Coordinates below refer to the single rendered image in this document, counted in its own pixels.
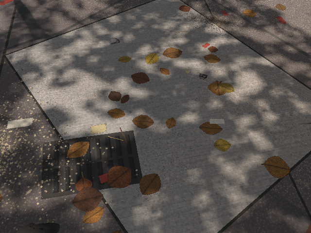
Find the left robot hand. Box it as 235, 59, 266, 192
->
17, 222, 60, 233

